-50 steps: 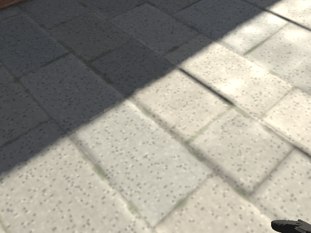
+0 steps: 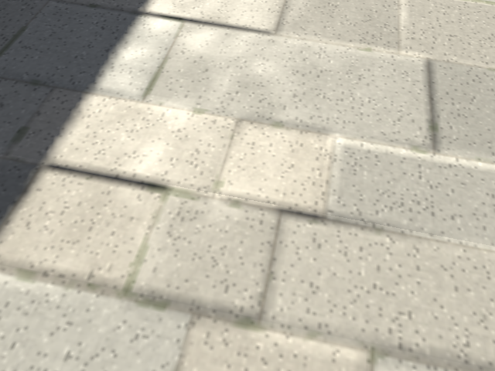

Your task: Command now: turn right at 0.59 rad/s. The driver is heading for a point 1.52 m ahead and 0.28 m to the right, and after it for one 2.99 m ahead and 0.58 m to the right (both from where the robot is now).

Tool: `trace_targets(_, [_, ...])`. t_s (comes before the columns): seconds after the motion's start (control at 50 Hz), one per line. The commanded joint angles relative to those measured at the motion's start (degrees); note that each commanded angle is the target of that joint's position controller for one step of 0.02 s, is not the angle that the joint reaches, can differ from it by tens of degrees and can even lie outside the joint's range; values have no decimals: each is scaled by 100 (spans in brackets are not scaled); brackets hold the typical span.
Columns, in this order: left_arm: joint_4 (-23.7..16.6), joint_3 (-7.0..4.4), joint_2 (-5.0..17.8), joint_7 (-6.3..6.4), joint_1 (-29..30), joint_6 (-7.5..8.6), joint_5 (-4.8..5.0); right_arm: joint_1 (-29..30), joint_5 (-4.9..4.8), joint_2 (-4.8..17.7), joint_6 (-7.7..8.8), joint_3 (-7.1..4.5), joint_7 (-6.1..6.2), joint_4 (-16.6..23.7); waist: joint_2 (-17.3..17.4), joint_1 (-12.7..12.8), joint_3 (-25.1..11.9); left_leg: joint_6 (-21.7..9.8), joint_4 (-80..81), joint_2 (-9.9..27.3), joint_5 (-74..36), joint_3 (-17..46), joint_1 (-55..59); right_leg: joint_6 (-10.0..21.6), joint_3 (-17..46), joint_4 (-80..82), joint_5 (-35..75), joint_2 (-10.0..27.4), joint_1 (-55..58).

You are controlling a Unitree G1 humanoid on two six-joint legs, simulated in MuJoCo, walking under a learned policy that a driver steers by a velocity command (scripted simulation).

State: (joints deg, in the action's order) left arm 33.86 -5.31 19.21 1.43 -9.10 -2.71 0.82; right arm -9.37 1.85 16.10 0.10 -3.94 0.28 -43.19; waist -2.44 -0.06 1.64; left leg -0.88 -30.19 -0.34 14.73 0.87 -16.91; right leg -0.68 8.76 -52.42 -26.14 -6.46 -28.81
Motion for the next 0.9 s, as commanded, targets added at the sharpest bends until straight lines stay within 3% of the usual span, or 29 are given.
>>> trace_targets(0.02, [-159, -336, 832, 43, -436, -12, -12, 689, -116, 710, 91, -168, 123, 619, 1011, 223, -231, -963, 1291, 1600, -1199, 1336, 601, -259, -58, -1808, 107, 354, -738])
trace_targets(0.06, [-214, -251, 564, 16, -292, -55, 39, 508, -127, 681, 38, -135, 183, 606, 1018, 84, -164, -994, 1311, 1400, -1505, 789, 696, -404, -336, -1787, 392, 416, -773])
trace_targets(0.1, [-382, -176, 409, -7, 77, -40, 76, 187, -89, 758, -23, -167, 228, 555, 1144, -163, -231, -1088, 1291, 1457, -1677, 613, 1216, -503, -525, -1167, 490, 562, -935])
trace_targets(0.16, [-529, -83, 273, -77, 291, -29, 26, 23, -109, 1005, -81, -264, 215, 522, 1261, -321, -452, -1168, 1203, 1674, -1975, 438, 1535, -526, -714, -215, 306, 796, -533])
trace_targets(0.2, [-560, -56, 259, -129, 270, -33, 19, 111, -150, 1158, -99, -324, 159, 538, 1336, -310, -517, -1161, 1175, 1753, -2198, 235, 1323, -446, -942, 364, 244, 834, 21])
trace_targets(0.26, [-537, -108, 375, -192, 117, -78, 42, 123, -251, 1244, -87, -367, 89, 502, 1386, -240, -546, -1078, 984, 1872, -2334, 103, 1266, -259, -1168, 1184, 446, 764, 538])
trace_targets(0.3, [-426, -148, 353, -234, -215, -98, 44, 253, -371, 1224, -75, -368, 76, 476, 1278, 20, -576, -800, 559, 1817, -2191, -132, 1078, 25, -1333, 2312, 1219, 648, 1208])
trace_targets(0.32, [-330, -212, 460, -203, -449, -98, 31, 50, -389, 1045, -52, -325, 63, 376, 1014, 94, -643, -479, 100, 1646, -1773, -392, 711, 223, -1237, 2878, 1772, 544, 1877])
trace_targets(0.34, [-316, -353, 907, -133, -708, -77, 40, -164, -236, 754, -33, -248, 31, 346, -84, 91, -755, 43, -1118, 1180, -476, -903, -344, 557, -144, 3148, 3383, 1224, 2918])
trace_targets(0.36, [-481, -443, 1574, -78, -657, -18, -68, 108, 37, 465, -9, -107, 31, 737, -1713, 5, -712, 556, -2636, 309, 2321, -958, -2113, 1695, 2003, 3057, 4970, 2730, 3324])
trace_targets(0.38, [-467, -363, 1240, -140, -814, 134, -230, 621, -61, 775, 8, -210, 89, 800, -983, 498, -1076, 558, -3632, 212, 2513, 18, -2195, 2218, 2093, 3193, 4603, 2884, 2957])
trace_targets(0.4, [-387, -277, 1085, -144, -587, 237, -224, 667, -188, 875, -12, -248, 103, 802, -732, 317, -837, 468, -3880, 310, 2061, 200, -2243, 1964, 1561, 3243, 4138, 2558, 2736])
trace_targets(0.42, [-367, -246, 945, -112, -260, 275, -119, 542, -194, 880, -31, -275, 136, 703, -520, 138, -653, 426, -3743, 379, 1548, 260, -2244, 1619, 1182, 3244, 3632, 2198, 2550])
trace_targets(0.44, [-390, -184, 794, -80, -8, 263, -21, 481, -139, 937, -48, -301, 175, 651, -463, 50, -558, 442, -3567, 398, 1183, 297, -2236, 1418, 1033, 3240, 3483, 2024, 2430])
trace_targets(0.46, [-410, -140, 752, -43, 130, 241, -6, 390, -103, 933, -55, -312, 178, 619, -523, -39, -571, 488, -3606, 315, 895, 259, -1977, 1377, 901, 3244, 3676, 1886, 2188])
trace_targets(0.5, [-405, -77, 648, 5, 198, 221, -77, 138, -147, 819, -55, -283, 139, 516, -523, -115, -769, 570, -3507, 204, 545, 168, -1665, 1390, 701, 3242, 3780, 1775, 2133])
trace_targets(0.58, [-261, -38, 613, 33, 102, 208, -104, 300, -175, 574, -75, -160, 107, 560, -560, 44, -713, 615, -2264, 233, 424, 145, -1280, 1360, 697, 3198, 3248, 1692, 2141])
trace_targets(0.68, [-111, 12, 624, -63, 130, 173, -140, 341, -221, 623, -44, -136, 43, 631, -628, 184, -475, 488, -1188, 198, 728, 77, -507, 1437, 1059, 3128, 2605, 1750, 1712])
trace_targets(0.72, [-46, 80, 505, -88, 250, 172, -103, 194, -223, 551, -1, -115, 11, 604, -554, 49, -446, 399, -411, 164, 431, 32, -83, 1337, 1137, 2975, 2607, 1665, 1624])
trace_targets(0.74, [-10, 132, 395, -90, 324, 174, -71, 26, -193, 462, 36, -86, -15, 548, -464, -113, -455, 324, 391, 129, -215, -34, 384, 1185, 1078, 2874, 2557, 1540, 1486])
trace_targets(0.76, [70, 187, 244, -89, 152, 207, -91, -51, -103, 496, 74, -65, -24, 546, -260, -129, -526, 226, 871, 302, -1068, 180, 915, 902, 1017, 2819, 2278, 1356, 1300])
trace_targets(0.78, [116, 228, 109, -83, -48, 250, -202, -150, -20, 820, 94, -102, 1, 604, 343, 23, -679, 9, 875, 979, -2298, 795, 1356, 546, 653, 2344, 1632, 973, 1067])
trace_targets(0.8, [177, 202, 68, -88, -424, 278, -191, 152, -16, 980, 96, -113, -7, 539, 1256, 486, -655, -514, 750, 1299, -2144, 1074, 840, 266, 36, 2351, 802, 521, 1257])
trace_targets(0.82, [239, 190, 235, -67, -243, 268, -257, 410, -60, 591, 119, -23, -37, 640, 1192, 337, -592, -650, 944, 1202, -1237, 1107, 401, 81, -18, 2474, 943, 621, 1680])
trace_targets(0.84, [250, 144, 334, -62, -21, 247, -234, 447, -58, 490, 141, 11, -52, 639, 1087, 220, -438, -442, 933, 933, -618, 879, 361, 84, -10, 2504, 1156, 598, 1669])
trace_targets(0.9, [296, 143, 242, -47, 110, 154, -178, 218, -76, 585, 232, 18, -26, 584, 807, 60, -280, -127, 793, 647, -327, 569, 358, 219, 126, 2568, 1652, 657, 1603])
